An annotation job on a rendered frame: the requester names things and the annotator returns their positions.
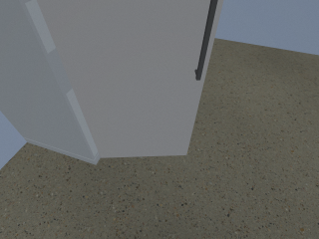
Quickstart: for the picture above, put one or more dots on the fridge door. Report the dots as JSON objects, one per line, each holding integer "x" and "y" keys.
{"x": 131, "y": 65}

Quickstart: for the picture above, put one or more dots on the handle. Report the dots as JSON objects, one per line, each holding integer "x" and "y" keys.
{"x": 206, "y": 36}

